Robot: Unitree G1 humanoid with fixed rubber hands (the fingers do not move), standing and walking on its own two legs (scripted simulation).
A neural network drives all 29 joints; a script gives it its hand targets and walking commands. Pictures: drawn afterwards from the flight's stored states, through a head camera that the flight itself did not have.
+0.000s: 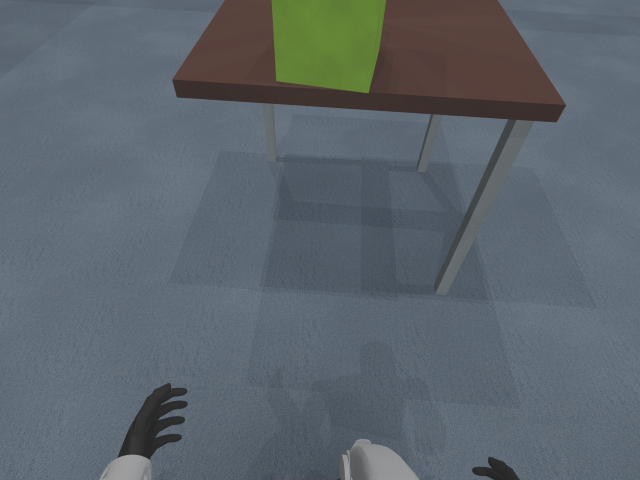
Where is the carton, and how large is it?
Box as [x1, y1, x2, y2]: [272, 0, 385, 92]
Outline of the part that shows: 272,0 276,80 368,92 379,47 385,0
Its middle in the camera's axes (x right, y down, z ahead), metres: +0.03 -0.48 +0.79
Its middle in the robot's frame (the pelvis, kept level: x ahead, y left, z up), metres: +0.94 -0.06 +0.19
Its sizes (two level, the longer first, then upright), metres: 0.210 0.200 0.250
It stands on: a table, 0.78 m high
